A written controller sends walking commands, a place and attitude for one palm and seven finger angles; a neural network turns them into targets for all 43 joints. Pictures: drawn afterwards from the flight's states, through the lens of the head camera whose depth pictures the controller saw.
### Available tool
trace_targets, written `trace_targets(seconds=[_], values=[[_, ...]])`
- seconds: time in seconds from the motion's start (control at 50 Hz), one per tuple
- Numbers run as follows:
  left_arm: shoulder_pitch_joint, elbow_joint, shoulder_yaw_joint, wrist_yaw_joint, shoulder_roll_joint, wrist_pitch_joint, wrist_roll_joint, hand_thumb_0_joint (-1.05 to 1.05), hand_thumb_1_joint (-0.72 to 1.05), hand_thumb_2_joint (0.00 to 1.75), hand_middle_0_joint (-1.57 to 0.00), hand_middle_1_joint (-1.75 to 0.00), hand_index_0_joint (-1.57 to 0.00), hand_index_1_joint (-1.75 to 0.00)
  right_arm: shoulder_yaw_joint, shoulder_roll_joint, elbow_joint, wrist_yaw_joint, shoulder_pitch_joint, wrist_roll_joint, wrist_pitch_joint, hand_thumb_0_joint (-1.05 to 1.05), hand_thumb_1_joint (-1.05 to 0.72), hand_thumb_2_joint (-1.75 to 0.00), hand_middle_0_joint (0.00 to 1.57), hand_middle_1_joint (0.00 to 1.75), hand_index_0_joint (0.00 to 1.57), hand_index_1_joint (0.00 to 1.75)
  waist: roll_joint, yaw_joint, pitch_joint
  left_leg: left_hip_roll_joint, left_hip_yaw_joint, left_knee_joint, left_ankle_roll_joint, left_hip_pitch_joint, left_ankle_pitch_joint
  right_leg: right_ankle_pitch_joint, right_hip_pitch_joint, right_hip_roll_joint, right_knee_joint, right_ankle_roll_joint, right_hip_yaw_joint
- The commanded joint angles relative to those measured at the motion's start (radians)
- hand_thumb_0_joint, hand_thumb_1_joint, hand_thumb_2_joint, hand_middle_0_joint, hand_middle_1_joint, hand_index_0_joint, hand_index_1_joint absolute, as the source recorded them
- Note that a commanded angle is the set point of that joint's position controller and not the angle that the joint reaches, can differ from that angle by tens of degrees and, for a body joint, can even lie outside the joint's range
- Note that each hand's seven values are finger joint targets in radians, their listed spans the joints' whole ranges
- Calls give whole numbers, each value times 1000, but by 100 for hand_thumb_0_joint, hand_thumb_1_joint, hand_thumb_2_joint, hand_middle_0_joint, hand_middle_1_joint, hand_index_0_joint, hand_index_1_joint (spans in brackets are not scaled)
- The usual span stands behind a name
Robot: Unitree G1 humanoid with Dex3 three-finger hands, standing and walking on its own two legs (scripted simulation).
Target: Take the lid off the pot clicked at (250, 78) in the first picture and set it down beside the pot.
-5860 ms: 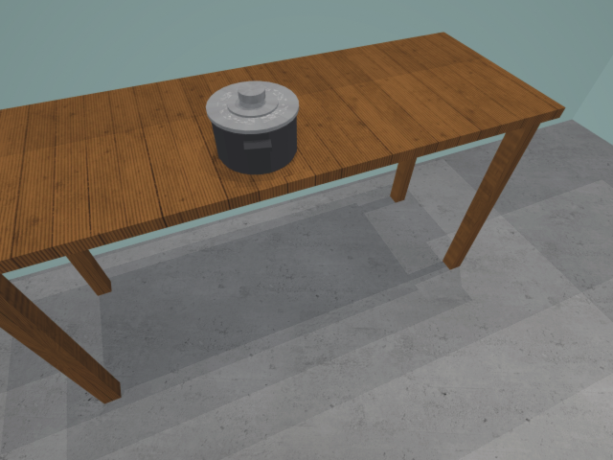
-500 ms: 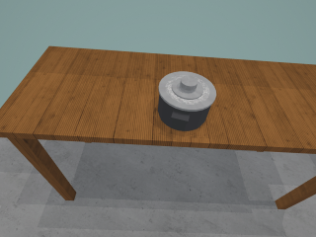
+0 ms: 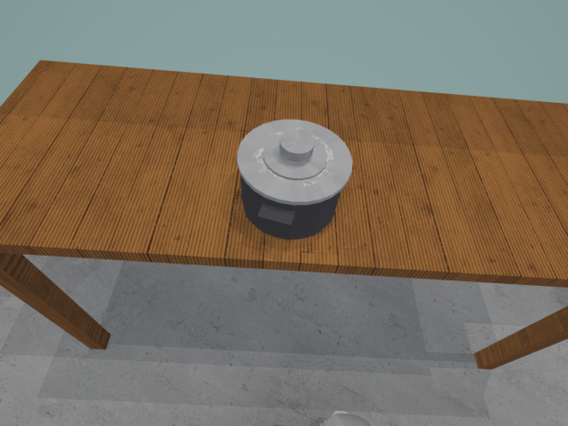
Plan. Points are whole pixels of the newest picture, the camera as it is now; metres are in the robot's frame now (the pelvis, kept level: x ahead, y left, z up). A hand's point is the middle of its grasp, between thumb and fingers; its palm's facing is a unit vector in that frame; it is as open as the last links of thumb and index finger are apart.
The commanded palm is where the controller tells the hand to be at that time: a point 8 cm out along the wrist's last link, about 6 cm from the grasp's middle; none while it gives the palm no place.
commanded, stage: shuffle to correct the standing spot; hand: left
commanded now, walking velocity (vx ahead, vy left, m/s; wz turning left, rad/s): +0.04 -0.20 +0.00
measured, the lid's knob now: (296, 145) +0.50 +0.02 +0.10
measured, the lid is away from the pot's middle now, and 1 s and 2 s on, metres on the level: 0.00 0.00 0.00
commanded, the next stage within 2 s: come to a stop and stand still in 0.48 s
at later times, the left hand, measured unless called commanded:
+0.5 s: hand out of the picture +0.09 +0.08 -0.19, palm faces +0.04 -0.99 -0.12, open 7.3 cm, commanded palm none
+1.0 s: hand out of the picture +0.09 +0.02 -0.17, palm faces +0.05 -0.97 -0.22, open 7.3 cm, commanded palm none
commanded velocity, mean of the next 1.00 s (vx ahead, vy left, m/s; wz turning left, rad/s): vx -0.01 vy -0.02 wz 0.00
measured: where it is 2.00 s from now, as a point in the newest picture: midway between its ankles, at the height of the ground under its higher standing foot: outside the picture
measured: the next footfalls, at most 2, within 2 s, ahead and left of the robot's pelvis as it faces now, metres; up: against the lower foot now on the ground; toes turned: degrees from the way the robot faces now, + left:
right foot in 0.06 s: +0.09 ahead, -0.17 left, +0.00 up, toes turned -2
left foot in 0.28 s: +0.08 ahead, +0.00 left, +0.00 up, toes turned +8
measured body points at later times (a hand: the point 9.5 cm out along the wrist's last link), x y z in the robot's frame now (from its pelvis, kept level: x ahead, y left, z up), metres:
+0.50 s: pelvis +0.05 -0.09 +0.00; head +0.09 -0.04 +0.45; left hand +0.08 +0.14 -0.17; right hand +0.09 -0.33 -0.13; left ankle +0.04 +0.00 -0.74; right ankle +0.00 -0.25 -0.64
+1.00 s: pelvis +0.04 -0.16 +0.00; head +0.07 -0.15 +0.45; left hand +0.09 +0.08 -0.15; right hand +0.10 -0.40 -0.14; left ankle +0.03 -0.07 -0.69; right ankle +0.06 -0.30 -0.74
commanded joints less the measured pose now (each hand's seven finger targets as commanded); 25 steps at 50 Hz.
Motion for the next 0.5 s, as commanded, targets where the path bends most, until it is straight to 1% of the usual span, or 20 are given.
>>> trace_targets(seconds=[0.0,0.02,0.04,0.06,0.08,0.1,0.14,0.2,0.22,0.24,0.26,0.28,0.3,0.32,0.34,0.36,0.38,0.4,0.42,0.48], values=[[185,-9,12,-1,42,-26,-4,0,90,90,-20,-30,-20,-30,-62,-227,-79,-2,16,9,0,0,-90,-90,20,30,20,30,91,49,-95,66,-54,47,92,-141,87,190,297,38,-357,3,-67],[219,0,22,8,110,-35,0,0,90,90,-20,-30,-20,-30,-53,-166,-89,3,42,15,4,0,-90,-90,20,30,20,30,-125,57,-124,-41,35,227,61,-250,-74,264,399,-71,-428,-35,58],[224,-10,35,15,180,-33,9,0,90,90,-20,-30,-20,-30,-41,-114,-118,-1,26,24,14,0,-90,-90,20,30,20,30,-376,65,-123,-132,82,442,40,-371,-366,348,406,-241,-504,-121,301],[213,-34,29,21,177,-27,10,0,90,90,-20,-30,-20,-30,-38,-135,-126,-4,0,23,19,0,-90,-90,20,30,20,30,-322,82,-121,-98,15,546,57,-349,-364,282,340,-254,-532,-195,316],[136,-48,26,25,154,-19,20,0,90,90,-20,-30,-20,-30,-42,-135,-120,0,19,24,20,0,-90,-90,20,30,20,30,-279,40,-99,-86,34,588,65,-319,-301,167,265,-213,-529,-207,255],[78,-63,28,30,136,-11,18,0,90,90,-20,-30,-20,-30,-45,-146,-109,0,19,21,22,0,-90,-90,20,30,20,30,-309,26,-78,-74,33,588,69,-308,-280,183,218,-179,-492,-202,246],[36,-85,16,40,104,-11,18,0,90,90,-20,-30,-20,-30,-37,-138,-100,0,19,24,20,0,-90,-90,20,30,20,30,-242,7,-80,-71,56,508,70,-234,-261,338,173,-170,-444,-208,171],[44,-70,5,44,103,-7,16,0,90,90,-20,-30,-20,-30,-18,-87,-87,-3,48,28,16,0,-90,-90,20,30,20,30,-127,-21,-78,-99,99,189,67,-77,-125,447,128,-152,-395,-186,140],[43,-63,2,45,98,-5,6,0,90,90,-20,-30,-20,-30,-12,-74,-65,-2,94,25,10,0,-90,-90,20,30,20,30,-85,-38,-101,-109,112,58,65,20,7,414,113,-122,-359,-155,111],[44,-63,-4,44,75,-3,-2,0,90,90,-20,-30,-20,-30,-8,-90,-59,-6,122,27,3,0,-90,-90,20,30,20,30,-25,-54,-87,-76,68,-63,74,95,97,351,70,-94,-303,-117,88],[70,-66,-14,38,34,-1,-7,0,90,90,-20,-30,-20,-30,-11,-137,-56,-13,135,21,-6,0,-90,-90,20,30,20,30,141,-54,-83,55,-98,-179,124,156,165,236,3,-21,-151,-67,36],[98,-65,-20,31,6,3,-10,0,90,90,-20,-30,-20,-30,-22,-206,-66,-16,150,9,-5,0,-90,-90,20,30,20,30,336,-56,-72,298,-398,-223,245,154,377,-138,-120,70,89,-6,-35],[76,-75,-12,32,59,11,-3,0,90,90,-20,-30,-20,-30,-22,-229,-83,-17,152,4,5,0,-90,-90,20,30,20,30,212,-65,-59,360,-422,-217,325,52,435,-177,-92,57,289,-13,57],[82,-62,-11,37,63,16,5,0,90,90,-20,-30,-20,-30,-14,-208,-82,-19,107,6,-4,0,-90,-90,20,30,20,30,307,-24,-52,313,-380,-218,308,6,471,-125,-106,40,326,-3,107],[62,-51,-4,31,73,13,7,0,90,90,-20,-30,-20,-30,-7,-173,-91,-23,51,9,-9,0,-90,-90,20,30,20,30,253,-8,-3,259,-297,-205,288,-6,486,-75,-125,36,365,10,95],[58,-48,-1,23,65,11,3,0,90,90,-20,-30,-20,-30,-3,-167,-104,-23,19,10,-14,0,-90,-90,20,30,20,30,237,8,11,223,-216,-191,268,-11,535,-40,-135,36,392,19,87],[70,-36,-4,18,58,13,1,0,90,90,-20,-30,-20,-30,-2,-166,-109,-24,12,13,-17,0,-90,-90,20,30,20,30,210,14,-17,193,-148,-176,248,18,585,-12,-130,43,414,27,71],[75,-31,-5,15,54,17,0,0,90,90,-20,-30,-20,-30,-6,-172,-109,-26,21,13,-18,0,-90,-90,20,30,20,30,203,13,-50,179,-103,-155,236,63,635,-2,-131,44,412,36,63],[57,-35,-7,13,47,18,-1,0,90,90,-20,-30,-20,-30,-11,-173,-111,-26,30,14,-18,0,-90,-90,20,30,20,30,159,7,-31,179,-84,-152,228,63,673,-11,-132,40,387,38,53],[27,-47,-10,13,25,23,-3,0,90,90,-20,-30,-20,-30,-28,-198,-94,-20,73,13,-7,0,-90,-90,20,30,20,30,193,-17,-78,169,-54,-128,214,141,681,-29,-111,28,236,52,14]])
